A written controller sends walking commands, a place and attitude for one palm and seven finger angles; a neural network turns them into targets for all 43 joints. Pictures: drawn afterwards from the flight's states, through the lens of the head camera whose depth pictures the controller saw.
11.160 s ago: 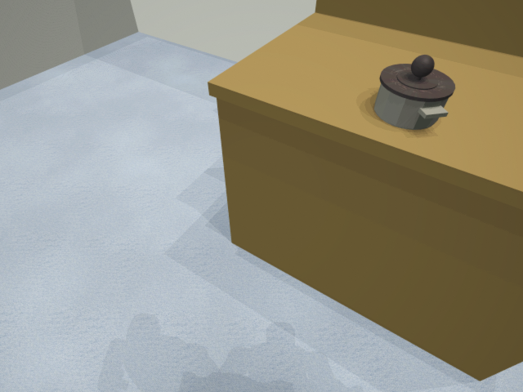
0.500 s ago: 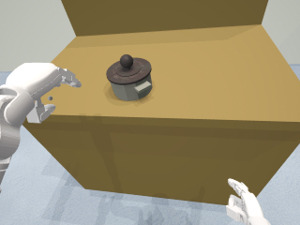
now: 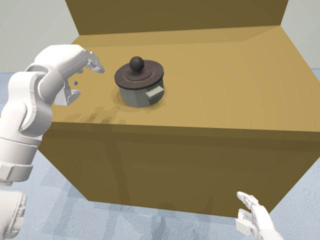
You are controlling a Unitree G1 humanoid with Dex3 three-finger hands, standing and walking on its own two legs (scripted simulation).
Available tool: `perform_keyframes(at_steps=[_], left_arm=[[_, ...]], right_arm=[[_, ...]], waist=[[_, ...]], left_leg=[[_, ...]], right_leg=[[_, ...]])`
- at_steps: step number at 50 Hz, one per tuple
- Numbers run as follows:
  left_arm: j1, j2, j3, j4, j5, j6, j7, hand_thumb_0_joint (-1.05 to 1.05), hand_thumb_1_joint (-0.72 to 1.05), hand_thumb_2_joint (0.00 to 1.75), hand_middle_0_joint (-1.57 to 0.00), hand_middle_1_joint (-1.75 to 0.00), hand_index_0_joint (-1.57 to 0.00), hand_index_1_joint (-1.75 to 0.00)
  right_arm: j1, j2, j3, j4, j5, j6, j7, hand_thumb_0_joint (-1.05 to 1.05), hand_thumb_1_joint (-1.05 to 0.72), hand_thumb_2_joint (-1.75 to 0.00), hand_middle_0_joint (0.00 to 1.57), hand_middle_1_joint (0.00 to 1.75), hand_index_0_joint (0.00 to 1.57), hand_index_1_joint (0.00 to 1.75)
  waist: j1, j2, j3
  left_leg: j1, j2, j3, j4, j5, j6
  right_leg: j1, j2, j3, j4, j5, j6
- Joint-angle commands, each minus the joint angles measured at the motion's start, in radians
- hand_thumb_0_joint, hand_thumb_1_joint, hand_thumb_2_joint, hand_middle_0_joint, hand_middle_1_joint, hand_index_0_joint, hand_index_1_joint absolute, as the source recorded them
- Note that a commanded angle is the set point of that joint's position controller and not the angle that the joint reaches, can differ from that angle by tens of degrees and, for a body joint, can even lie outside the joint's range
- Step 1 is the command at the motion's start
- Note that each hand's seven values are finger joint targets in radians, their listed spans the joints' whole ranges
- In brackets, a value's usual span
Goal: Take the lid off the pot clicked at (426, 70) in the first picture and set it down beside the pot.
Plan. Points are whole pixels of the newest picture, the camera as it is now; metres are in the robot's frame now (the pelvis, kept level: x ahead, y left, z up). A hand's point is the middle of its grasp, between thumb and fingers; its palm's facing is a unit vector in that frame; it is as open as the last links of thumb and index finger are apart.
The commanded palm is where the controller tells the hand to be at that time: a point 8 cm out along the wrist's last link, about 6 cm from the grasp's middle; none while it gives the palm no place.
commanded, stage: move the open hand above the knob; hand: left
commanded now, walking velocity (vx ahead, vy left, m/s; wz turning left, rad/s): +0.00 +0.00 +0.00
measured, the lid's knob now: (136, 64) +0.57 +0.13 +0.17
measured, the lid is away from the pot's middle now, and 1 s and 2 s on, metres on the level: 0.00 0.00 0.00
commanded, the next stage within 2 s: lower the open fingers around the knob in 2.00 s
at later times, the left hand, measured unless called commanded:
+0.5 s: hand (103, 57) +0.45 +0.16 +0.26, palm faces -0.05 -0.01 -1.00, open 9.9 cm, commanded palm +0.41 +0.17 +0.32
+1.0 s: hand (124, 50) +0.49 +0.13 +0.25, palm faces -0.18 +0.01 -0.98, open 9.9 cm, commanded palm +0.49 +0.13 +0.32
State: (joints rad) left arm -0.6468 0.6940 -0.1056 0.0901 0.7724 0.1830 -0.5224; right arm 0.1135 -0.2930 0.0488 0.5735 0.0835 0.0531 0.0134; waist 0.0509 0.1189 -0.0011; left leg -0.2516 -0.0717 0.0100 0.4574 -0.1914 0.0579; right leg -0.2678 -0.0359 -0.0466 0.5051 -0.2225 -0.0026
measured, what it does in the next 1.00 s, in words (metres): stands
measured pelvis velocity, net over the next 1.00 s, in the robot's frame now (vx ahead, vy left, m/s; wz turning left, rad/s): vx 0.03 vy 0.00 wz -0.01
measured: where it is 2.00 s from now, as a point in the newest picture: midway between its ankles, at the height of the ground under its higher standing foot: outside the picture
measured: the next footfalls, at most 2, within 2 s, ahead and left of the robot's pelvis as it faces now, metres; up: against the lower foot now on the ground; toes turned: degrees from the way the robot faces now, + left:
none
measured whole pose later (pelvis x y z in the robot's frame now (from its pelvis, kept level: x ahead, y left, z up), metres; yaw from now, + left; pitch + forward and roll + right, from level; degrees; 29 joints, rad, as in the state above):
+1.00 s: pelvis +0.03 +0.00 +0.00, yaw +0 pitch +3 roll +1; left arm -1.18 0.49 -0.32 0.70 0.88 0.30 -0.53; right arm 0.19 -0.29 0.04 0.65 0.08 0.10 0.01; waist -0.05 0.08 -0.04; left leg -0.27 -0.08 0.02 0.42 -0.21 0.06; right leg -0.29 -0.04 -0.04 0.48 -0.25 0.00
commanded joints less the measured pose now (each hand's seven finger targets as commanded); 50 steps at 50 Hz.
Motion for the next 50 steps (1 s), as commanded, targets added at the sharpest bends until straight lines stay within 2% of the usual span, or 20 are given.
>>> perform_keyframes(at_steps=[1,5,7,9,12,16,18,20,23,27,30,33,36,37,39,42,45,47,48,50], left_arm=[[-0.523,0.254,0.144,-0.127,0.037,0.016,0.045,0.00,-0.38,1.70,-0.88,-0.08,-0.88,-0.08],[-0.560,0.293,0.182,-0.030,0.056,0.040,0.050,0.00,-0.38,1.70,-0.88,-0.08,-0.88,-0.08],[-0.546,0.255,0.168,-0.013,0.043,0.036,0.051,0.00,-0.38,1.70,-0.88,-0.08,-0.88,-0.08],[-0.595,0.148,0.066,-0.045,0.052,0.053,0.034,0.00,-0.38,1.70,-0.88,-0.08,-0.88,-0.08],[-0.538,0.115,0.059,-0.042,0.035,0.058,0.033,0.00,-0.38,1.70,-0.88,-0.08,-0.88,-0.08],[-0.715,0.168,0.061,-0.018,0.082,0.087,0.036,0.00,-0.38,1.70,-0.88,-0.08,-0.88,-0.08],[-0.784,0.225,0.105,-0.068,0.091,0.084,0.045,0.00,-0.38,1.70,-0.88,-0.08,-0.88,-0.08],[-0.726,0.226,0.127,-0.001,0.090,0.098,0.045,0.00,-0.38,1.70,-0.88,-0.08,-0.88,-0.08],[-0.648,0.192,0.112,0.061,0.086,0.112,0.035,0.00,-0.38,1.70,-0.88,-0.08,-0.88,-0.08],[-0.630,-0.020,-0.069,0.169,0.062,0.124,0.023,0.00,-0.38,1.70,-0.88,-0.08,-0.88,-0.08],[-0.849,0.103,-0.010,0.001,0.101,0.118,0.029,0.00,-0.38,1.70,-0.88,-0.08,-0.88,-0.08],[-1.024,0.187,0.038,0.006,0.117,0.114,0.044,0.00,-0.38,1.70,-0.88,-0.08,-0.88,-0.08],[-0.938,0.120,0.000,0.343,0.121,0.148,0.043,0.00,-0.38,1.70,-0.88,-0.08,-0.88,-0.08],[-0.880,0.092,-0.007,0.398,0.091,0.140,0.046,0.00,-0.38,1.70,-0.88,-0.08,-0.88,-0.08],[-0.898,0.017,-0.080,0.457,0.112,0.148,0.034,0.00,-0.38,1.70,-0.88,-0.08,-0.88,-0.08],[-0.951,-0.130,-0.199,0.309,0.095,0.122,0.030,0.00,-0.38,1.70,-0.88,-0.08,-0.88,-0.08],[-1.063,0.048,-0.073,0.349,0.145,0.129,0.030,0.00,-0.38,1.70,-0.88,-0.08,-0.88,-0.08],[-1.102,0.088,-0.046,0.474,0.122,0.126,0.039,0.00,-0.38,1.70,-0.88,-0.08,-0.88,-0.08],[-1.187,0.116,-0.038,0.522,0.149,0.130,0.040,0.00,-0.38,1.70,-0.88,-0.08,-0.88,-0.08],[-1.248,0.077,-0.067,0.573,0.143,0.122,0.045,0.00,-0.38,1.70,-0.88,-0.08,-0.88,-0.08]], right_arm=[[-0.162,-0.091,-0.038,-0.155,0.002,-0.043,-0.001,0.00,-0.90,-0.90,0.20,0.30,0.20,0.30],[-0.130,-0.095,-0.040,-0.139,-0.003,-0.034,-0.002,0.00,-0.90,-0.90,0.20,0.30,0.20,0.30],[-0.111,-0.106,-0.045,-0.146,0.001,-0.035,0.004,0.00,-0.90,-0.90,0.20,0.30,0.20,0.30],[-0.142,-0.081,-0.041,-0.158,0.003,-0.030,0.011,0.00,-0.90,-0.90,0.20,0.30,0.20,0.30],[-0.118,-0.100,-0.052,-0.161,0.009,-0.024,0.021,0.00,-0.90,-0.90,0.20,0.30,0.20,0.30],[-0.120,-0.095,-0.044,-0.143,0.004,-0.010,0.017,0.00,-0.90,-0.90,0.20,0.30,0.20,0.30],[-0.106,-0.091,-0.046,-0.144,-0.003,-0.022,0.018,0.00,-0.90,-0.90,0.20,0.30,0.20,0.30],[-0.096,-0.093,-0.049,-0.137,-0.005,-0.019,0.016,0.00,-0.90,-0.90,0.20,0.30,0.20,0.30],[-0.101,-0.092,-0.046,-0.139,-0.004,-0.008,0.026,0.00,-0.90,-0.90,0.20,0.30,0.20,0.30],[-0.096,-0.105,-0.053,-0.138,0.018,0.011,0.030,0.00,-0.90,-0.90,0.20,0.30,0.20,0.30],[-0.115,-0.090,-0.052,-0.151,0.008,0.004,0.022,0.00,-0.90,-0.90,0.20,0.30,0.20,0.30],[-0.076,-0.085,-0.049,-0.124,-0.003,-0.016,0.012,0.00,-0.90,-0.90,0.20,0.30,0.20,0.30],[-0.032,-0.095,-0.044,-0.066,0.002,-0.006,-0.003,0.00,-0.90,-0.90,0.20,0.30,0.20,0.30],[-0.005,-0.115,-0.051,-0.058,0.007,-0.002,-0.002,0.00,-0.90,-0.90,0.20,0.30,0.20,0.30],[-0.035,-0.101,-0.043,-0.069,0.007,0.002,-0.003,0.00,-0.90,-0.90,0.20,0.30,0.20,0.30],[-0.047,-0.095,-0.056,-0.104,0.005,-0.001,0.014,0.00,-0.90,-0.90,0.20,0.30,0.20,0.30],[-0.020,-0.096,-0.052,-0.084,-0.005,0.001,0.008,0.00,-0.90,-0.90,0.20,0.30,0.20,0.30],[0.036,-0.120,-0.055,-0.048,-0.001,0.005,-0.007,0.00,-0.90,-0.90,0.20,0.30,0.20,0.30],[0.037,-0.108,-0.047,-0.037,-0.003,0.001,-0.015,0.00,-0.90,-0.90,0.20,0.30,0.20,0.30],[0.059,-0.105,-0.049,-0.025,-0.002,-0.014,-0.025,0.00,-0.90,-0.90,0.20,0.30,0.20,0.30]], waist=[[-0.018,-0.078,-0.281],[-0.010,-0.108,-0.311],[-0.020,-0.114,-0.335],[-0.022,-0.103,-0.357],[-0.036,-0.113,-0.369],[-0.039,-0.114,-0.344],[-0.029,-0.082,-0.433],[-0.020,-0.115,-0.428],[-0.018,-0.162,-0.428],[-0.072,-0.189,-0.269],[-0.056,-0.110,-0.426],[-0.068,-0.061,-0.521],[-0.084,-0.174,-0.337],[-0.090,-0.184,-0.317],[-0.088,-0.214,-0.284],[-0.104,-0.116,-0.399],[-0.102,-0.141,-0.443],[-0.123,-0.185,-0.390],[-0.124,-0.204,-0.365],[-0.129,-0.202,-0.352]], left_leg=[[0.107,0.026,-0.053,-0.074,0.093,-0.008],[0.105,0.026,-0.053,-0.069,0.155,-0.008],[0.120,0.016,-0.052,-0.047,0.197,-0.008],[0.141,0.021,-0.049,-0.058,0.215,-0.007],[0.173,0.021,-0.051,-0.031,0.282,-0.005],[0.149,0.023,-0.050,-0.058,0.258,-0.006],[0.186,0.019,-0.054,-0.053,0.308,-0.005],[0.173,0.021,-0.052,-0.045,0.361,-0.004],[0.145,0.023,-0.034,-0.043,0.384,-0.007],[0.129,0.023,-0.029,-0.038,0.274,-0.001],[0.193,0.016,-0.039,-0.039,0.299,0.006],[0.241,0.012,-0.057,-0.029,0.353,0.002],[0.132,0.018,-0.046,-0.059,0.238,-0.003],[0.117,0.013,-0.042,-0.055,0.228,-0.003],[0.078,0.014,-0.032,-0.075,0.167,-0.004],[0.183,0.008,-0.048,-0.035,0.286,0.001],[0.165,0.007,-0.043,-0.040,0.262,0.007],[0.113,0.005,-0.041,-0.055,0.201,0.009],[0.085,0.005,-0.035,-0.076,0.147,0.008],[0.089,0.003,-0.041,-0.083,0.144,0.009]], right_leg=[[0.061,0.031,0.005,-0.071,0.054,-0.032],[0.097,0.030,0.010,-0.067,0.111,-0.037],[0.106,0.031,0.010,-0.064,0.153,-0.040],[0.100,0.029,0.006,-0.052,0.163,-0.037],[0.084,0.033,0.003,-0.054,0.203,-0.038],[0.088,0.035,0.003,-0.053,0.199,-0.039],[0.139,0.037,0.016,-0.051,0.241,-0.041],[0.155,0.032,0.017,-0.042,0.286,-0.042],[0.178,0.027,0.018,-0.042,0.333,-0.035],[0.031,0.032,-0.007,-0.070,0.232,-0.034],[0.103,0.034,0.012,-0.048,0.246,-0.039],[0.137,0.042,0.025,-0.045,0.294,-0.040],[0.073,0.044,0.004,-0.067,0.227,-0.038],[0.075,0.039,0.003,-0.081,0.231,-0.039],[0.056,0.035,-0.002,-0.074,0.192,-0.034],[0.049,0.031,0.008,-0.058,0.244,-0.042],[0.098,0.039,0.020,-0.056,0.269,-0.040],[0.105,0.037,0.018,-0.079,0.256,-0.037],[0.098,0.043,0.020,-0.082,0.221,-0.032],[0.087,0.043,0.014,-0.077,0.219,-0.032]])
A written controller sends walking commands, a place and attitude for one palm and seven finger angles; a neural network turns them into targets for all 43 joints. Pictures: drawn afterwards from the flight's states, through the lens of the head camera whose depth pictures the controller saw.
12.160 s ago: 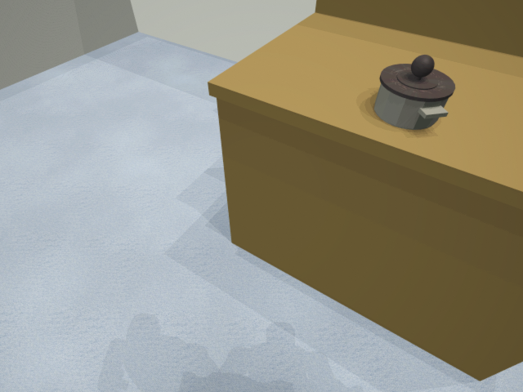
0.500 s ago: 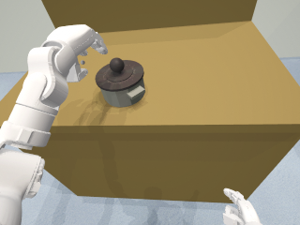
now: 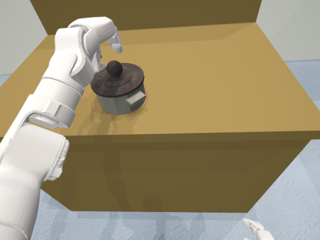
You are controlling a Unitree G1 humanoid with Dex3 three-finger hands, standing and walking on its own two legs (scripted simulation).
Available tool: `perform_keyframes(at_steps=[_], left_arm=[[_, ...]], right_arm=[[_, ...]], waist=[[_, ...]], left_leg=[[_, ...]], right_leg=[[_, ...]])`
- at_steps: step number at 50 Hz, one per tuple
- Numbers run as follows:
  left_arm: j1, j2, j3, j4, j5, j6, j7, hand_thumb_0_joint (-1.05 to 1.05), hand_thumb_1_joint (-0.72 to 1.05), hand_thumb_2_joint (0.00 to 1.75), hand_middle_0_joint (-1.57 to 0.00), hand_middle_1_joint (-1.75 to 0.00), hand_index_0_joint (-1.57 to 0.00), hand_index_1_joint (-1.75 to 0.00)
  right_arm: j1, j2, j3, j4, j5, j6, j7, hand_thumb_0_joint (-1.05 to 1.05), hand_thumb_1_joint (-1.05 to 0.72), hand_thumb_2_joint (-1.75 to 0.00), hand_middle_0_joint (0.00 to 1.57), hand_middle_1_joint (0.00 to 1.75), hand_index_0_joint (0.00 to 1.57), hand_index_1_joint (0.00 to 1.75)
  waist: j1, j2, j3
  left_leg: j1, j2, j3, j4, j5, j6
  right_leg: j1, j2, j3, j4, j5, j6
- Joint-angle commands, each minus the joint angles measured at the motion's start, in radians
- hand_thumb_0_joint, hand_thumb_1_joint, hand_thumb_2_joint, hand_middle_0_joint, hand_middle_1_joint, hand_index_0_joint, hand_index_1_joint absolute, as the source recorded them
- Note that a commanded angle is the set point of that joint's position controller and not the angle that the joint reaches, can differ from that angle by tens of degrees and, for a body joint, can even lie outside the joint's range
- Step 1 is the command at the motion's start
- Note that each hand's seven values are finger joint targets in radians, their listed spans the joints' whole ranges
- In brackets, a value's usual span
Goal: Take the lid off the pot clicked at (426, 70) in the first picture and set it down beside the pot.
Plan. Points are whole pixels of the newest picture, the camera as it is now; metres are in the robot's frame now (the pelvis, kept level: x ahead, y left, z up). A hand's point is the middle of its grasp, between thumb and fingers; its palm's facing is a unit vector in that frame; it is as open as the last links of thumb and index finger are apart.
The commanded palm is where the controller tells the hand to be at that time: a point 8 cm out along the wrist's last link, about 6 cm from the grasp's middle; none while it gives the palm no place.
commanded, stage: move the open hand above the knob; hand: left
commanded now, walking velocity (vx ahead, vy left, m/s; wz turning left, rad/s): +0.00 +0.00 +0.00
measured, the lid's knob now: (114, 68) +0.54 +0.13 +0.17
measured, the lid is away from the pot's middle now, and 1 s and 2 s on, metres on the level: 0.00 0.00 0.00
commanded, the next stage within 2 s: lower the open fingers around the knob in 1.00 s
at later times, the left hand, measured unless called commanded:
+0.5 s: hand (105, 43) +0.52 +0.13 +0.25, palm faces -0.23 -0.02 -0.97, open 9.9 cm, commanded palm +0.49 +0.13 +0.31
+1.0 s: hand (101, 45) +0.50 +0.13 +0.26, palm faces -0.20 -0.02 -0.98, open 9.9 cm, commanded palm +0.49 +0.13 +0.31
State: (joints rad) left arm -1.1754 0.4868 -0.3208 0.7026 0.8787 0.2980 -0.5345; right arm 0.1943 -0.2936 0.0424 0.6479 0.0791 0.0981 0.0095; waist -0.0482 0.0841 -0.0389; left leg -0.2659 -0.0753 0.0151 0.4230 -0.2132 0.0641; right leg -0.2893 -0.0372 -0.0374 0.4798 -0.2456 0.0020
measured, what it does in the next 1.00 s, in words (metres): stands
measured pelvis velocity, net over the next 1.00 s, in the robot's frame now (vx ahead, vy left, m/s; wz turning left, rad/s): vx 0.01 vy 0.01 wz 0.00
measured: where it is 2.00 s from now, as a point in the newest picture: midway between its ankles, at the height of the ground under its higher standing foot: outside the picture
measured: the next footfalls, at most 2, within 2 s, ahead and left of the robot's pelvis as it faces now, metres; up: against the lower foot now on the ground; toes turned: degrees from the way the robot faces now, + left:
none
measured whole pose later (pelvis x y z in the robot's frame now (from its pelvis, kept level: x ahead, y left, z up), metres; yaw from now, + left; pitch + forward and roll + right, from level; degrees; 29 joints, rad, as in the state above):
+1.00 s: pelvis +0.01 +0.01 +0.00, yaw +0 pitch +6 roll +0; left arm -1.35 0.44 -0.32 0.93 0.91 0.27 -0.51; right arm 0.23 -0.27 0.03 0.65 0.06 0.07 0.00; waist -0.07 0.05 -0.07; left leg -0.30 -0.08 0.02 0.40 -0.21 0.08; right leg -0.32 -0.04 -0.03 0.45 -0.24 0.01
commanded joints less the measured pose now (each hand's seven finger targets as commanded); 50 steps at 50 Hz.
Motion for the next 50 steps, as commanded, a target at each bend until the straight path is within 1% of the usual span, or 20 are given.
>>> perform_keyframes(at_steps=[1,2,3,7,10,14,17,18,21,22,24,25,27,31,33,37,40,42,43,50], left_arm=[[-0.728,0.238,0.115,-0.030,0.039,0.004,0.056,0.00,-0.38,1.70,-0.88,-0.08,-0.88,-0.08],[-0.697,0.187,0.087,-0.034,0.013,-0.010,0.060,0.00,-0.38,1.70,-0.88,-0.08,-0.88,-0.08],[-0.712,0.240,0.126,-0.014,0.049,-0.011,0.063,0.00,-0.38,1.70,-0.88,-0.08,-0.88,-0.08],[-0.638,0.187,0.088,0.175,0.047,-0.007,0.057,0.00,-0.38,1.70,-0.88,-0.08,-0.88,-0.08],[-0.799,0.174,0.064,0.118,0.076,-0.016,0.058,0.00,-0.38,1.70,-0.88,-0.08,-0.88,-0.08],[-0.805,0.318,0.182,0.098,0.085,-0.058,0.069,0.00,-0.38,1.70,-0.88,-0.08,-0.88,-0.08],[-0.697,0.233,0.130,0.161,0.069,-0.048,0.073,0.00,-0.38,1.70,-0.88,-0.08,-0.88,-0.08],[-0.709,0.283,0.167,0.142,0.092,-0.046,0.074,0.00,-0.38,1.70,-0.88,-0.08,-0.88,-0.08],[-0.669,0.227,0.121,0.149,0.089,-0.038,0.067,0.00,-0.38,1.70,-0.88,-0.08,-0.88,-0.08],[-0.651,0.162,0.074,0.124,0.063,-0.041,0.065,0.00,-0.38,1.70,-0.88,-0.08,-0.88,-0.08],[-0.746,0.182,0.089,-0.018,0.077,-0.045,0.057,0.00,-0.38,1.70,-0.88,-0.08,-0.88,-0.08],[-0.757,0.267,0.160,-0.065,0.079,-0.051,0.064,0.00,-0.38,1.70,-0.88,-0.08,-0.88,-0.08],[-0.741,0.213,0.124,-0.080,0.039,-0.059,0.063,0.00,-0.38,1.70,-0.88,-0.08,-0.88,-0.08],[-0.738,0.234,0.140,0.038,0.062,-0.028,0.062,0.00,-0.38,1.70,-0.88,-0.08,-0.88,-0.08],[-0.734,0.200,0.120,-0.019,0.058,-0.031,0.067,0.00,-0.38,1.70,-0.88,-0.08,-0.88,-0.08],[-0.627,0.106,0.057,0.068,0.041,-0.013,0.055,0.00,-0.38,1.70,-0.88,-0.08,-0.88,-0.08],[-0.716,0.178,0.103,0.030,0.060,-0.007,0.051,0.00,-0.38,1.70,-0.88,-0.08,-0.88,-0.08],[-0.759,0.117,0.053,-0.052,0.027,-0.028,0.055,0.00,-0.38,1.70,-0.88,-0.08,-0.88,-0.08],[-0.788,0.165,0.086,-0.039,0.055,-0.029,0.058,0.00,-0.38,1.70,-0.88,-0.08,-0.88,-0.08],[-0.752,0.160,0.092,0.102,0.066,-0.018,0.078,0.00,-0.38,1.70,-0.88,-0.08,-0.88,-0.08]], right_arm=[[-0.019,-0.102,-0.044,-0.101,-0.001,-0.068,-0.020,0.00,-0.90,-0.90,0.20,0.30,0.20,0.30],[0.002,-0.110,-0.054,-0.105,-0.003,-0.074,-0.016,0.00,-0.90,-0.90,0.20,0.30,0.20,0.30],[0.009,-0.105,-0.053,-0.098,-0.012,-0.073,-0.015,0.00,-0.90,-0.90,0.20,0.30,0.20,0.30],[0.068,-0.135,-0.063,-0.074,-0.007,-0.055,-0.015,0.00,-0.90,-0.90,0.20,0.30,0.20,0.30],[0.068,-0.119,-0.066,-0.076,-0.015,-0.063,-0.017,0.00,-0.90,-0.90,0.20,0.30,0.20,0.30],[0.090,-0.124,-0.069,-0.080,-0.029,-0.074,-0.025,0.00,-0.90,-0.90,0.20,0.30,0.20,0.30],[0.126,-0.125,-0.077,-0.068,-0.022,-0.074,-0.018,0.00,-0.90,-0.90,0.20,0.30,0.20,0.30],[0.113,-0.123,-0.071,-0.070,-0.025,-0.077,-0.013,0.00,-0.90,-0.90,0.20,0.30,0.20,0.30],[0.098,-0.122,-0.069,-0.084,-0.020,-0.078,-0.010,0.00,-0.90,-0.90,0.20,0.30,0.20,0.30],[0.108,-0.128,-0.078,-0.085,-0.017,-0.071,-0.005,0.00,-0.90,-0.90,0.20,0.30,0.20,0.30],[0.085,-0.116,-0.081,-0.099,-0.024,-0.079,0.002,0.00,-0.90,-0.90,0.20,0.30,0.20,0.30],[0.086,-0.116,-0.084,-0.105,-0.024,-0.087,-0.002,0.00,-0.90,-0.90,0.20,0.30,0.20,0.30],[0.095,-0.117,-0.086,-0.105,-0.024,-0.091,-0.009,0.00,-0.90,-0.90,0.20,0.30,0.20,0.30],[0.089,-0.114,-0.074,-0.072,-0.018,-0.088,-0.012,0.00,-0.90,-0.90,0.20,0.30,0.20,0.30],[0.073,-0.108,-0.073,-0.083,-0.022,-0.085,-0.003,0.00,-0.90,-0.90,0.20,0.30,0.20,0.30],[0.068,-0.117,-0.073,-0.079,-0.017,-0.059,0.004,0.00,-0.90,-0.90,0.20,0.30,0.20,0.30],[0.035,-0.110,-0.063,-0.092,-0.016,-0.052,0.000,0.00,-0.90,-0.90,0.20,0.30,0.20,0.30],[0.034,-0.108,-0.069,-0.108,-0.017,-0.056,-0.004,0.00,-0.90,-0.90,0.20,0.30,0.20,0.30],[0.033,-0.100,-0.066,-0.100,-0.021,-0.060,-0.007,0.00,-0.90,-0.90,0.20,0.30,0.20,0.30],[0.061,-0.102,-0.059,-0.075,-0.023,-0.060,-0.016,0.00,-0.90,-0.90,0.20,0.30,0.20,0.30]], waist=[[-0.031,-0.133,-0.338],[-0.038,-0.098,-0.364],[-0.028,-0.120,-0.400],[-0.053,-0.179,-0.327],[-0.069,-0.154,-0.390],[-0.044,-0.131,-0.498],[-0.044,-0.112,-0.423],[-0.028,-0.135,-0.412],[-0.032,-0.131,-0.391],[-0.041,-0.087,-0.397],[-0.040,-0.072,-0.457],[-0.030,-0.084,-0.512],[-0.046,-0.066,-0.525],[-0.042,-0.145,-0.406],[-0.034,-0.091,-0.450],[-0.044,-0.121,-0.373],[-0.040,-0.164,-0.389],[-0.053,-0.117,-0.441],[-0.050,-0.128,-0.454],[-0.048,-0.108,-0.393]], left_leg=[[0.129,0.004,-0.049,-0.041,0.198,0.003],[0.156,0.002,-0.053,-0.025,0.243,0.004],[0.155,0.007,-0.054,-0.028,0.243,0.000],[0.081,0.009,-0.038,-0.033,0.220,0.003],[0.121,0.006,-0.039,-0.023,0.227,0.010],[0.141,0.008,-0.040,-0.008,0.324,0.018],[0.147,0.021,-0.040,-0.012,0.408,0.015],[0.133,0.022,-0.039,-0.016,0.397,0.010],[0.141,0.024,-0.032,-0.014,0.413,0.013],[0.174,0.029,-0.039,-0.006,0.458,0.012],[0.238,0.031,-0.050,0.005,0.484,0.014],[0.264,0.035,-0.057,0.012,0.515,0.018],[0.299,0.037,-0.065,0.020,0.560,0.017],[0.219,0.030,-0.051,-0.006,0.437,0.014],[0.262,0.034,-0.061,0.005,0.512,0.001],[0.221,0.033,-0.059,0.007,0.490,-0.004],[0.197,0.027,-0.053,-0.006,0.401,0.004],[0.253,0.025,-0.061,0.010,0.445,0.003],[0.254,0.026,-0.062,0.010,0.431,0.004],[0.207,0.024,-0.061,-0.013,0.345,-0.007]], right_leg=[[0.101,0.045,0.007,-0.045,0.263,-0.040],[0.097,0.040,0.009,-0.050,0.290,-0.044],[0.116,0.046,0.015,-0.043,0.299,-0.041],[0.106,0.041,0.010,-0.058,0.311,-0.037],[0.091,0.048,0.019,-0.055,0.318,-0.034],[0.180,0.044,0.039,-0.041,0.417,-0.036],[0.133,0.043,0.025,-0.054,0.434,-0.038],[0.135,0.048,0.024,-0.047,0.427,-0.036],[0.105,0.048,0.020,-0.045,0.418,-0.035],[0.086,0.043,0.019,-0.055,0.417,-0.037],[0.074,0.051,0.021,-0.050,0.409,-0.035],[0.108,0.050,0.031,-0.044,0.429,-0.034],[0.096,0.046,0.028,-0.054,0.441,-0.033],[0.058,0.053,0.011,-0.051,0.383,-0.035],[0.042,0.048,0.011,-0.042,0.390,-0.036],[0.015,0.044,-0.001,-0.050,0.362,-0.041],[0.039,0.046,0.003,-0.043,0.346,-0.040],[0.034,0.040,0.007,-0.048,0.357,-0.041],[0.037,0.046,0.013,-0.047,0.353,-0.039],[0.014,0.048,0.001,-0.052,0.289,-0.048]])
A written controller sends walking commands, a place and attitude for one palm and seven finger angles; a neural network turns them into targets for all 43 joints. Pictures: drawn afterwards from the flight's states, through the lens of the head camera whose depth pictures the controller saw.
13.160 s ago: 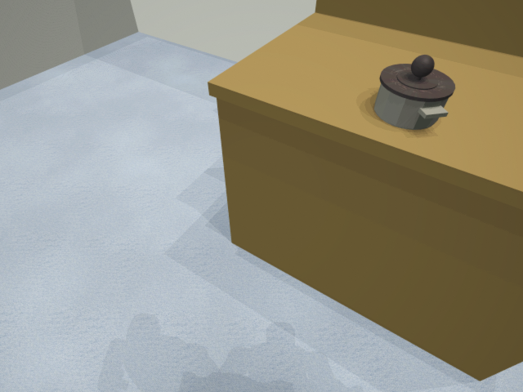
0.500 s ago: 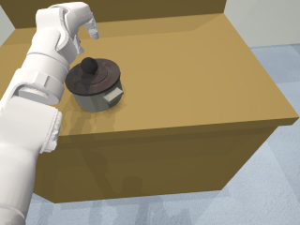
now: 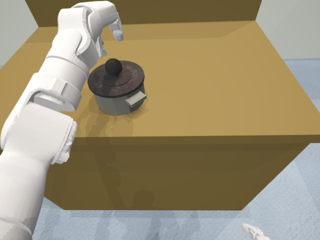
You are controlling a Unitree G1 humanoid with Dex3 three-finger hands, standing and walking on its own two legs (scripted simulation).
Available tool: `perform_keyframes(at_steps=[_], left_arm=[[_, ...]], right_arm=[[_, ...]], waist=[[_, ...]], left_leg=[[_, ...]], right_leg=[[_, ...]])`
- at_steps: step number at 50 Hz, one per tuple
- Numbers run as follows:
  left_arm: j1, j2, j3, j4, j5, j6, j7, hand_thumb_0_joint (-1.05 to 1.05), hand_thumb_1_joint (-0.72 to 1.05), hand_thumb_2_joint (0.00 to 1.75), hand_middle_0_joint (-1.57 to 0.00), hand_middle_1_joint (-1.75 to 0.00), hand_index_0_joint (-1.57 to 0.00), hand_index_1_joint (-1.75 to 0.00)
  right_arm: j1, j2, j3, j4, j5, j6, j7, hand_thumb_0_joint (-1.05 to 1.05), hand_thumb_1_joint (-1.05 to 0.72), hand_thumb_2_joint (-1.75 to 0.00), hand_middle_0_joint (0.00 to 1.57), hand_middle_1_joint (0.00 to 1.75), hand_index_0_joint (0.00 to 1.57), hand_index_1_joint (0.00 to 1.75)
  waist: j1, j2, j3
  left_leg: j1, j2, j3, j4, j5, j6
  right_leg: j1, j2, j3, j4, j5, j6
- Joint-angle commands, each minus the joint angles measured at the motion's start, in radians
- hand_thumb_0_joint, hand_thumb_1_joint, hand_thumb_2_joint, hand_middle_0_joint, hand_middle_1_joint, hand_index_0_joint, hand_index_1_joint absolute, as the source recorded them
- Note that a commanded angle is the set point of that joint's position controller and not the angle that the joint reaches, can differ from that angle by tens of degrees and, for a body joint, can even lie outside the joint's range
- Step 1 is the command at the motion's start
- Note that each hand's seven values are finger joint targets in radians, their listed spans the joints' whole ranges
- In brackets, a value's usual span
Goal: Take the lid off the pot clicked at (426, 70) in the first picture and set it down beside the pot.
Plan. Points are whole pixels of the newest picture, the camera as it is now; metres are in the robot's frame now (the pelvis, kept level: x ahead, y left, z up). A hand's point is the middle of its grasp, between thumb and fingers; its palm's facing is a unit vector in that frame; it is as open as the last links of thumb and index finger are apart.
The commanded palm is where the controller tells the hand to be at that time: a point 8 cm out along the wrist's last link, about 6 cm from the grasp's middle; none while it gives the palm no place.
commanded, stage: lower the open fingers around the knob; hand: left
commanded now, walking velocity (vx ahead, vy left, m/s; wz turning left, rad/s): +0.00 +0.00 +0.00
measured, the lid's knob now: (113, 67) +0.53 +0.12 +0.16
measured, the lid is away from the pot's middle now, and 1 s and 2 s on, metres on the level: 0.00 0.00 0.00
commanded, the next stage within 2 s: close the fingers and squeeze the knob in 1.26 s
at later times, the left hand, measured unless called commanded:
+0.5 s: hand (110, 52) +0.49 +0.11 +0.23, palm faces -0.30 -0.07 -0.95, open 9.9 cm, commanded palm +0.48 +0.12 +0.28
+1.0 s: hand (111, 66) +0.49 +0.12 +0.19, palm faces -0.37 -0.07 -0.93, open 9.9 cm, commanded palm +0.49 +0.12 +0.25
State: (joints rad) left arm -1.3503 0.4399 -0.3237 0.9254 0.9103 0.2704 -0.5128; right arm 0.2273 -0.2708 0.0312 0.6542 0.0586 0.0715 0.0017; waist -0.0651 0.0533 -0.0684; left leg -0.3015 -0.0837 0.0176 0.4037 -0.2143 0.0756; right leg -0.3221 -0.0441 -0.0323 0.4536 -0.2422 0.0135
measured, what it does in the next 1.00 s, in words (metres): stands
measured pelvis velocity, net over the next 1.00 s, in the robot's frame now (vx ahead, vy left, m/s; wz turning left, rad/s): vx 0.01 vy -0.01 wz -0.02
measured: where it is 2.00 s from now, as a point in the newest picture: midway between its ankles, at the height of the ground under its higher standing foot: outside the picture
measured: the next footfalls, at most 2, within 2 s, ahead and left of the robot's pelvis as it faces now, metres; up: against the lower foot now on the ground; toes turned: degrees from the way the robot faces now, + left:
none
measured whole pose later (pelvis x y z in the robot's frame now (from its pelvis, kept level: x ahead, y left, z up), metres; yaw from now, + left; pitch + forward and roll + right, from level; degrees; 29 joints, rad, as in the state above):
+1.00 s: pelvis +0.01 -0.01 +0.00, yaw -1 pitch +8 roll +0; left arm -1.28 0.42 -0.29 1.07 0.91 0.28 -0.49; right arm 0.29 -0.28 0.02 0.69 0.05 0.07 -0.01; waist -0.10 0.06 -0.07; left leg -0.31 -0.07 0.03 0.41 -0.23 0.07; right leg -0.33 -0.02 -0.02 0.45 -0.25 0.01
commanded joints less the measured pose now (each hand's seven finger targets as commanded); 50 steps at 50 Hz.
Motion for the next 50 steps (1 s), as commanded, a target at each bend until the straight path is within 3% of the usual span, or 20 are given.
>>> perform_keyframes(at_steps=[1,2,5,7,8,11,17,21,22,25,27,28,30,32,36,37,42,46,47,50], left_arm=[[-0.551,0.189,0.071,-0.068,0.044,0.018,0.054,0.00,-0.38,1.70,-0.88,-0.08,-0.88,-0.08],[-0.544,0.155,0.057,-0.112,0.016,0.009,0.056,0.00,-0.38,1.70,-0.88,-0.08,-0.88,-0.08],[-0.614,0.185,0.071,-0.166,0.042,0.006,0.050,0.00,-0.38,1.70,-0.88,-0.08,-0.88,-0.08],[-0.571,0.168,0.084,-0.148,0.001,0.019,0.054,0.00,-0.38,1.70,-0.88,-0.08,-0.88,-0.08],[-0.555,0.251,0.146,-0.112,0.028,0.025,0.053,0.00,-0.38,1.70,-0.88,-0.08,-0.88,-0.08],[-0.554,0.217,0.098,-0.038,0.031,0.042,0.045,0.00,-0.38,1.70,-0.88,-0.08,-0.88,-0.08],[-0.565,0.188,0.086,-0.110,0.003,0.022,0.046,0.00,-0.38,1.70,-0.88,-0.08,-0.88,-0.08],[-0.531,0.267,0.143,-0.033,0.039,0.030,0.047,0.00,-0.38,1.70,-0.88,-0.08,-0.88,-0.08],[-0.509,0.227,0.115,-0.057,0.013,0.021,0.050,0.00,-0.38,1.70,-0.88,-0.08,-0.88,-0.08],[-0.504,0.242,0.121,-0.040,0.036,0.026,0.050,0.00,-0.38,1.70,-0.88,-0.08,-0.88,-0.08],[-0.512,0.150,0.053,-0.079,0.005,0.021,0.048,0.00,-0.38,1.70,-0.88,-0.08,-0.88,-0.08],[-0.531,0.198,0.089,-0.087,0.027,0.020,0.050,0.00,-0.38,1.70,-0.88,-0.08,-0.88,-0.08],[-0.567,0.200,0.089,-0.104,0.026,0.020,0.049,0.00,-0.38,1.70,-0.88,-0.08,-0.88,-0.08],[-0.557,0.151,0.060,-0.145,-0.005,0.007,0.050,0.00,-0.38,1.70,-0.88,-0.08,-0.88,-0.08],[-0.549,0.200,0.087,-0.035,0.030,0.024,0.052,0.00,-0.38,1.70,-0.88,-0.08,-0.88,-0.08],[-0.535,0.138,0.047,-0.047,0.001,0.021,0.054,0.00,-0.38,1.70,-0.88,-0.08,-0.88,-0.08],[-0.517,0.178,0.090,-0.098,0.003,0.007,0.060,0.00,-0.38,1.70,-0.88,-0.08,-0.88,-0.08],[-0.469,0.207,0.103,0.006,0.030,0.018,0.059,0.00,-0.38,1.70,-0.88,-0.08,-0.88,-0.08],[-0.472,0.135,0.050,-0.032,0.002,0.011,0.059,0.00,-0.38,1.70,-0.88,-0.08,-0.88,-0.08],[-0.510,0.238,0.128,-0.106,0.025,-0.006,0.063,0.00,-0.38,1.70,-0.88,-0.08,-0.88,-0.08]], right_arm=[[0.024,-0.128,-0.043,-0.078,0.002,-0.027,-0.007,0.00,-0.90,-0.90,0.20,0.30,0.20,0.30],[0.035,-0.136,-0.051,-0.080,0.003,-0.022,-0.005,0.00,-0.90,-0.90,0.20,0.30,0.20,0.30],[0.022,-0.128,-0.049,-0.092,-0.002,-0.030,0.000,0.00,-0.90,-0.90,0.20,0.30,0.20,0.30],[0.041,-0.135,-0.058,-0.089,-0.005,-0.040,-0.003,0.00,-0.90,-0.90,0.20,0.30,0.20,0.30],[0.042,-0.134,-0.052,-0.085,-0.008,-0.041,-0.005,0.00,-0.90,-0.90,0.20,0.30,0.20,0.30],[0.049,-0.137,-0.047,-0.076,0.002,-0.042,-0.013,0.00,-0.90,-0.90,0.20,0.30,0.20,0.30],[0.074,-0.145,-0.063,-0.072,-0.005,-0.057,-0.014,0.00,-0.90,-0.90,0.20,0.30,0.20,0.30],[0.075,-0.142,-0.055,-0.067,-0.004,-0.061,-0.016,0.00,-0.90,-0.90,0.20,0.30,0.20,0.30],[0.083,-0.151,-0.060,-0.070,-0.004,-0.055,-0.016,0.00,-0.90,-0.90,0.20,0.30,0.20,0.30],[0.066,-0.140,-0.054,-0.077,-0.003,-0.060,-0.016,0.00,-0.90,-0.90,0.20,0.30,0.20,0.30],[0.071,-0.143,-0.063,-0.079,-0.002,-0.055,-0.015,0.00,-0.90,-0.90,0.20,0.30,0.20,0.30],[0.069,-0.139,-0.061,-0.073,-0.003,-0.057,-0.014,0.00,-0.90,-0.90,0.20,0.30,0.20,0.30],[0.072,-0.138,-0.062,-0.068,-0.002,-0.058,-0.017,0.00,-0.90,-0.90,0.20,0.30,0.20,0.30],[0.073,-0.139,-0.070,-0.075,-0.006,-0.066,-0.018,0.00,-0.90,-0.90,0.20,0.30,0.20,0.30],[0.081,-0.142,-0.060,-0.048,0.000,-0.055,-0.022,0.00,-0.90,-0.90,0.20,0.30,0.20,0.30],[0.084,-0.144,-0.065,-0.051,-0.001,-0.050,-0.022,0.00,-0.90,-0.90,0.20,0.30,0.20,0.30],[0.080,-0.145,-0.069,-0.062,-0.011,-0.050,-0.016,0.00,-0.90,-0.90,0.20,0.30,0.20,0.30],[0.082,-0.145,-0.059,-0.054,-0.001,-0.037,-0.018,0.00,-0.90,-0.90,0.20,0.30,0.20,0.30],[0.080,-0.147,-0.066,-0.060,-0.002,-0.032,-0.016,0.00,-0.90,-0.90,0.20,0.30,0.20,0.30],[0.076,-0.143,-0.066,-0.069,-0.008,-0.040,-0.017,0.00,-0.90,-0.90,0.20,0.30,0.20,0.30]], waist=[[-0.035,-0.091,-0.328],[-0.037,-0.060,-0.347],[-0.031,-0.064,-0.400],[-0.028,-0.053,-0.421],[-0.014,-0.102,-0.427],[-0.032,-0.155,-0.338],[-0.034,-0.072,-0.404],[-0.023,-0.141,-0.361],[-0.026,-0.106,-0.374],[-0.023,-0.133,-0.354],[-0.040,-0.081,-0.350],[-0.037,-0.101,-0.360],[-0.045,-0.108,-0.379],[-0.048,-0.038,-0.421],[-0.056,-0.120,-0.355],[-0.061,-0.083,-0.353],[-0.045,-0.055,-0.438],[-0.047,-0.141,-0.348],[-0.054,-0.097,-0.358],[-0.038,-0.092,-0.444]], left_leg=[[0.212,0.032,-0.060,0.000,0.329,-0.021],[0.232,0.035,-0.063,0.001,0.365,-0.024],[0.257,0.035,-0.069,0.006,0.367,-0.022],[0.274,0.036,-0.074,0.013,0.404,-0.019],[0.241,0.034,-0.068,0.010,0.385,-0.014],[0.174,0.025,-0.048,-0.013,0.279,-0.003],[0.262,0.036,-0.065,0.005,0.392,-0.005],[0.193,0.027,-0.050,-0.003,0.316,0.001],[0.201,0.030,-0.050,-0.004,0.345,-0.001],[0.184,0.026,-0.042,0.001,0.326,0.006],[0.218,0.029,-0.047,0.006,0.358,0.003],[0.228,0.033,-0.054,0.010,0.351,0.001],[0.242,0.031,-0.054,0.014,0.347,0.005],[0.300,0.034,-0.063,0.031,0.424,0.003],[0.212,0.024,-0.046,0.012,0.296,0.003],[0.220,0.025,-0.045,0.015,0.324,0.002],[0.274,0.033,-0.058,0.041,0.448,-0.001],[0.181,0.028,-0.039,0.023,0.352,0.002],[0.206,0.029,-0.044,0.026,0.384,0.001],[0.248,0.030,-0.051,0.039,0.431,0.006]], right_leg=[[0.038,0.056,-0.007,-0.026,0.275,-0.060],[0.042,0.051,-0.007,-0.033,0.288,-0.062],[0.052,0.057,-0.004,-0.021,0.286,-0.061],[0.071,0.052,-0.003,-0.028,0.313,-0.060],[0.104,0.057,0.004,-0.023,0.328,-0.056],[0.093,0.058,0.000,-0.035,0.305,-0.051],[0.088,0.053,0.006,-0.038,0.344,-0.052],[0.115,0.059,0.007,-0.029,0.341,-0.050],[0.123,0.053,0.007,-0.035,0.363,-0.052],[0.124,0.056,0.012,-0.030,0.369,-0.049],[0.088,0.052,0.006,-0.039,0.362,-0.051],[0.080,0.059,0.008,-0.034,0.349,-0.048],[0.082,0.060,0.010,-0.033,0.356,-0.047],[0.065,0.056,0.009,-0.033,0.372,-0.050],[0.071,0.062,0.007,-0.032,0.346,-0.049],[0.061,0.056,0.003,-0.037,0.355,-0.052],[0.090,0.056,0.009,-0.019,0.418,-0.052],[0.091,0.061,0.007,-0.022,0.396,-0.046],[0.076,0.057,0.002,-0.026,0.400,-0.050],[0.115,0.059,0.017,-0.014,0.435,-0.046]])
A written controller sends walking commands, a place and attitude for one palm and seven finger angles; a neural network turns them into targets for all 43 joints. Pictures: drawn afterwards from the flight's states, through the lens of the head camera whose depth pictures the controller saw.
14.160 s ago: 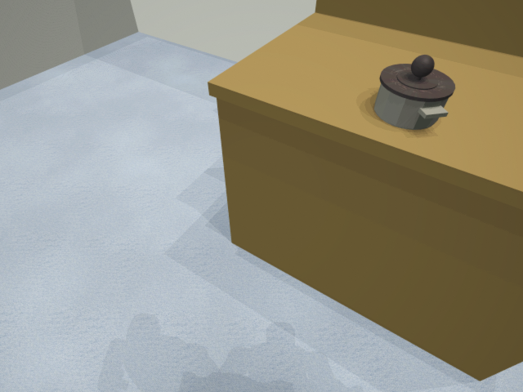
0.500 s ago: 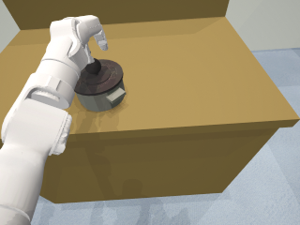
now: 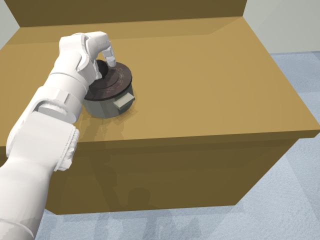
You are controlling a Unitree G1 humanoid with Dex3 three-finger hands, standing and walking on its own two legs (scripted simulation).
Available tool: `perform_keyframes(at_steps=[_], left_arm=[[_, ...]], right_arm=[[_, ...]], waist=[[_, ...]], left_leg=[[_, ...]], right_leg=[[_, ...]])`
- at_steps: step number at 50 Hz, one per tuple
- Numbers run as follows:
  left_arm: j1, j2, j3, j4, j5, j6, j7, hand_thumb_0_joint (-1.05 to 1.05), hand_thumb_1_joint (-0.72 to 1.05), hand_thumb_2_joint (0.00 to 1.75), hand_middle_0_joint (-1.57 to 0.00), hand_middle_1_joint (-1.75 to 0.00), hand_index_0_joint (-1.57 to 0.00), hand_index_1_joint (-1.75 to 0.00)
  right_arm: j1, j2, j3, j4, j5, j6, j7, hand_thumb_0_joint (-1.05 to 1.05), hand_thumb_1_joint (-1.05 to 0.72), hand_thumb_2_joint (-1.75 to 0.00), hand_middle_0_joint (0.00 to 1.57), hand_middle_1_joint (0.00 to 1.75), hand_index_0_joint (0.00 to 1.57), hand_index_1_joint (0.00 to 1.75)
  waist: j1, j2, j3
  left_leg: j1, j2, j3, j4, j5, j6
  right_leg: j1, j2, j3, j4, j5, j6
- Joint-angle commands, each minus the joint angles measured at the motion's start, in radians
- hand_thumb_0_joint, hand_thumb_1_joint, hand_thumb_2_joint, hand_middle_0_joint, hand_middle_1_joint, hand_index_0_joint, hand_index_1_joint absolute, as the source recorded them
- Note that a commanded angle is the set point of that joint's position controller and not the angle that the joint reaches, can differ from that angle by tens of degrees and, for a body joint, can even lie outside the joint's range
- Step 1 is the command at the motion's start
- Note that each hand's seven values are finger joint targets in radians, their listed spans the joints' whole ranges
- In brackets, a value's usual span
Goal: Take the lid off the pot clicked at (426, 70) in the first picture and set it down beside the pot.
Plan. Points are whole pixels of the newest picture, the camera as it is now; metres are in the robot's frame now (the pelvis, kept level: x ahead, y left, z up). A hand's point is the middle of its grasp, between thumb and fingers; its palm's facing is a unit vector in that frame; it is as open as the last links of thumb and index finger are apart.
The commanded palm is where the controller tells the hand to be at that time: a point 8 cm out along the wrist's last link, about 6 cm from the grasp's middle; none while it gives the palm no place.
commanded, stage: lower the open fingers around the knob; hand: left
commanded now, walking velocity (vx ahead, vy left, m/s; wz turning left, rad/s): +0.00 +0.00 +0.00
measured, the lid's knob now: (99, 68) +0.52 +0.14 +0.16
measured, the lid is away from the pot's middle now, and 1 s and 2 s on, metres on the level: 0.00 0.00 0.00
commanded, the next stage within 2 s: close the fingers and squeeze the knob in 0.26 s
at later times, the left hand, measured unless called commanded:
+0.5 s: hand (96, 68) +0.48 +0.13 +0.19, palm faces -0.36 -0.06 -0.93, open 10.1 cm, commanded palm +0.48 +0.13 +0.25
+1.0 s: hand (94, 69) +0.48 +0.14 +0.19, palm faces -0.37 -0.09 -0.92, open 8.3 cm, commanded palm +0.48 +0.14 +0.25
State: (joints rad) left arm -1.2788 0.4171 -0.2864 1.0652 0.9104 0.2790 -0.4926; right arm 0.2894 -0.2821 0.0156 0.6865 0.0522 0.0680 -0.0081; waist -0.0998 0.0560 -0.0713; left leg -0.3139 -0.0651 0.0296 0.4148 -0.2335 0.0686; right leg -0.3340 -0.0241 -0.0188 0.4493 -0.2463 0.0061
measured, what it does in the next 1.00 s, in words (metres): stands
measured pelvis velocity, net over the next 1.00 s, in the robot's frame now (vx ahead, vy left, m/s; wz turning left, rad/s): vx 0.00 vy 0.00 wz -0.01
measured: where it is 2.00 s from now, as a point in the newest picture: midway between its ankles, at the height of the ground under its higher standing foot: outside the picture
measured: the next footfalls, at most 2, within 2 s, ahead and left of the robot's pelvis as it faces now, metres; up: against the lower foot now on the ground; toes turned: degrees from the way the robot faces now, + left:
none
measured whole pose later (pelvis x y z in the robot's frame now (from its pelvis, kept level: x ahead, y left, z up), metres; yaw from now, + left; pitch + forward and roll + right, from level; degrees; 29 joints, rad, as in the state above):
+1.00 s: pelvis +0.00 +0.00 +0.00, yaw +0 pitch +8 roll +0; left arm -1.27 0.44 -0.27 1.08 0.91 0.26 -0.48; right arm 0.32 -0.28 0.01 0.70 0.05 0.06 -0.02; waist -0.11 0.05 -0.07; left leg -0.32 -0.06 0.03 0.42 -0.23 0.07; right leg -0.33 -0.02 -0.01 0.44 -0.24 0.01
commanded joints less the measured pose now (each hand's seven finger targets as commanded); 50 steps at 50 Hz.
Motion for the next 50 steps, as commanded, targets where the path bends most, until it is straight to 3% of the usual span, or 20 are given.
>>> perform_keyframes(at_steps=[1,2,5,10,12,13,14,15,17,18,19,22,25,29,35,37,42,45,47,50], left_arm=[[-0.608,0.224,0.060,-0.288,0.022,-0.023,0.040,0.00,-0.38,1.70,-0.88,-0.08,-0.88,-0.08],[-0.568,0.181,0.035,-0.282,-0.002,-0.026,0.043,0.00,-0.38,1.70,-0.88,-0.08,-0.88,-0.08],[-0.516,0.236,0.081,-0.164,0.019,-0.012,0.043,0.00,-0.38,1.70,-0.88,-0.08,-0.88,-0.08],[-0.662,0.213,0.046,-0.305,0.018,-0.045,0.061,0.00,-0.38,1.70,-0.88,-0.08,-0.88,-0.08],[-0.565,0.160,0.022,-0.242,0.004,-0.038,0.060,0.00,-0.38,1.70,-0.88,-0.08,-0.88,-0.08],[-0.513,0.235,0.094,-0.172,0.025,-0.030,0.061,0.00,-0.38,1.70,-0.88,-0.08,-0.88,-0.08],[-0.483,0.197,0.058,-0.106,0.020,-0.020,0.051,0.00,-0.38,1.70,-0.88,-0.08,-0.88,-0.08],[-0.465,0.244,0.095,-0.076,0.014,-0.013,0.053,0.00,-0.38,1.70,-0.88,-0.08,-0.88,-0.08],[-0.514,0.157,0.023,-0.133,-0.013,-0.014,0.051,0.00,-0.38,1.70,-0.88,-0.08,-0.88,-0.08],[-0.557,0.207,0.057,-0.181,0.009,-0.020,0.055,0.00,-0.38,1.70,-0.88,-0.08,-0.88,-0.08],[-0.614,0.147,-0.001,-0.223,0.008,-0.028,0.048,0.00,-0.12,1.02,-0.53,-0.65,-0.53,-0.65],[-0.580,0.183,0.038,-0.192,-0.001,-0.030,0.056,0.00,-0.10,1.03,-0.53,-0.71,-0.53,-0.71],[-0.578,0.261,0.094,-0.098,0.025,-0.011,0.059,0.00,-0.07,1.03,-0.53,-0.76,-0.53,-0.76],[-0.627,0.179,0.027,-0.167,0.028,-0.020,0.062,0.00,-0.03,1.03,-0.53,-0.82,-0.53,-0.82],[-0.564,0.242,0.088,-0.114,0.025,-0.019,0.058,0.00,0.03,1.01,-0.55,-0.90,-0.55,-0.90],[-0.584,0.196,0.046,-0.168,0.007,-0.022,0.059,0.00,0.05,1.00,-0.56,-0.92,-0.56,-0.92],[-0.563,0.207,0.059,-0.186,0.002,-0.024,0.057,0.00,0.11,0.98,-0.59,-0.96,-0.59,-0.96],[-0.538,0.248,0.075,-0.119,0.021,-0.014,0.049,0.00,0.15,0.96,-0.60,-0.98,-0.60,-0.98],[-0.563,0.193,0.033,-0.178,-0.002,-0.020,0.050,0.00,0.17,0.94,-0.62,-1.00,-0.62,-1.00],[-0.595,0.253,0.083,-0.223,0.019,-0.031,0.048,0.00,0.21,0.92,-0.64,-1.01,-0.64,-1.01]], right_arm=[[0.008,-0.124,-0.052,-0.109,-0.003,-0.044,-0.007,0.00,-0.90,-0.90,0.20,0.30,0.20,0.30],[0.018,-0.128,-0.061,-0.108,-0.005,-0.041,-0.007,0.00,-0.90,-0.90,0.20,0.30,0.20,0.30],[0.040,-0.131,-0.054,-0.081,0.001,-0.035,-0.009,0.00,-0.90,-0.90,0.20,0.30,0.20,0.30],[0.032,-0.118,-0.054,-0.088,-0.002,-0.059,-0.009,0.00,-0.90,-0.90,0.20,0.30,0.20,0.30],[0.049,-0.127,-0.062,-0.081,-0.006,-0.055,-0.009,0.00,-0.90,-0.90,0.20,0.30,0.20,0.30],[0.058,-0.128,-0.060,-0.068,-0.006,-0.051,-0.006,0.00,-0.90,-0.90,0.20,0.30,0.20,0.30],[0.052,-0.133,-0.054,-0.070,-0.003,-0.047,-0.005,0.00,-0.90,-0.90,0.20,0.30,0.20,0.30],[0.054,-0.139,-0.050,-0.066,0.004,-0.040,-0.007,0.00,-0.90,-0.90,0.20,0.30,0.20,0.30],[0.042,-0.145,-0.056,-0.075,0.004,-0.033,-0.008,0.00,-0.90,-0.90,0.20,0.30,0.20,0.30],[0.036,-0.137,-0.056,-0.077,0.002,-0.038,-0.006,0.00,-0.90,-0.90,0.20,0.30,0.20,0.30],[0.024,-0.131,-0.054,-0.086,0.001,-0.045,-0.006,0.00,-0.90,-0.90,0.20,0.30,0.20,0.30],[0.053,-0.140,-0.062,-0.070,-0.005,-0.044,-0.010,0.00,-0.90,-0.90,0.20,0.30,0.20,0.30],[0.063,-0.142,-0.050,-0.056,0.001,-0.040,-0.014,0.00,-0.90,-0.90,0.20,0.30,0.20,0.30],[0.047,-0.132,-0.053,-0.073,-0.003,-0.049,-0.010,0.00,-0.90,-0.90,0.20,0.30,0.20,0.30],[0.057,-0.137,-0.053,-0.072,-0.003,-0.048,-0.014,0.00,-0.90,-0.90,0.20,0.30,0.20,0.30],[0.055,-0.141,-0.057,-0.077,-0.001,-0.045,-0.013,0.00,-0.90,-0.90,0.20,0.30,0.20,0.30],[0.051,-0.141,-0.059,-0.080,-0.004,-0.048,-0.013,0.00,-0.90,-0.90,0.20,0.30,0.20,0.30],[0.045,-0.140,-0.048,-0.074,0.003,-0.039,-0.016,0.00,-0.90,-0.90,0.20,0.30,0.20,0.30],[0.039,-0.141,-0.056,-0.085,0.003,-0.040,-0.017,0.00,-0.90,-0.90,0.20,0.30,0.20,0.30],[0.039,-0.132,-0.057,-0.084,-0.003,-0.050,-0.016,0.00,-0.90,-0.90,0.20,0.30,0.20,0.30]], waist=[[-0.007,-0.064,-0.465],[-0.014,-0.042,-0.455],[-0.015,-0.127,-0.355],[-0.019,-0.011,-0.442],[-0.021,-0.009,-0.423],[-0.008,-0.071,-0.392],[-0.015,-0.106,-0.345],[-0.011,-0.158,-0.312],[-0.023,-0.104,-0.327],[-0.015,-0.099,-0.368],[-0.028,-0.066,-0.382],[-0.027,-0.041,-0.395],[-0.023,-0.132,-0.335],[-0.026,-0.058,-0.391],[-0.015,-0.123,-0.391],[-0.020,-0.066,-0.400],[-0.016,-0.055,-0.396],[-0.019,-0.133,-0.346],[-0.023,-0.073,-0.365],[-0.017,-0.088,-0.416]], left_leg=[[0.292,0.010,-0.068,0.036,0.486,0.013],[0.314,0.018,-0.073,0.047,0.531,0.011],[0.236,0.012,-0.062,0.027,0.412,0.014],[0.329,0.018,-0.090,0.030,0.472,0.001],[0.337,0.025,-0.091,0.038,0.519,-0.004],[0.298,0.027,-0.091,0.034,0.485,-0.005],[0.245,0.017,-0.075,0.022,0.412,0.001],[0.193,0.015,-0.065,0.006,0.335,0.004],[0.209,0.013,-0.060,0.003,0.343,0.004],[0.238,0.017,-0.068,0.010,0.358,0.003],[0.271,0.016,-0.076,0.016,0.377,0.003],[0.301,0.025,-0.087,0.029,0.449,-0.003],[0.203,0.014,-0.068,0.001,0.310,0.003],[0.261,0.018,-0.077,0.015,0.370,-0.003],[0.232,0.016,-0.068,0.018,0.382,0.007],[0.257,0.021,-0.069,0.016,0.423,0.002],[0.264,0.018,-0.065,0.021,0.425,0.008],[0.192,0.010,-0.052,0.005,0.332,0.013],[0.226,0.012,-0.053,0.013,0.372,0.013],[0.267,0.012,-0.065,0.027,0.406,0.016]], right_leg=[[0.118,0.040,0.006,-0.008,0.447,-0.038],[0.094,0.039,-0.003,-0.014,0.448,-0.040],[0.082,0.050,-0.009,-0.025,0.396,-0.037],[0.058,0.047,-0.005,-0.016,0.377,-0.044],[0.036,0.046,-0.015,-0.024,0.376,-0.045],[0.040,0.051,-0.016,-0.018,0.358,-0.043],[0.044,0.052,-0.017,-0.023,0.349,-0.041],[0.064,0.050,-0.019,-0.025,0.332,-0.040],[0.050,0.042,-0.021,-0.027,0.335,-0.044],[0.053,0.043,-0.013,-0.021,0.333,-0.042],[0.030,0.046,-0.014,-0.022,0.327,-0.043],[0.022,0.046,-0.015,-0.027,0.340,-0.046],[0.051,0.050,-0.016,-0.023,0.319,-0.045],[0.031,0.047,-0.012,-0.021,0.324,-0.045],[0.075,0.048,-0.007,-0.019,0.363,-0.042],[0.067,0.041,-0.010,-0.022,0.375,-0.045],[0.073,0.041,-0.007,-0.029,0.385,-0.044],[0.094,0.045,-0.004,-0.030,0.372,-0.039],[0.083,0.039,-0.007,-0.032,0.384,-0.042],[0.096,0.045,0.003,-0.025,0.400,-0.040]])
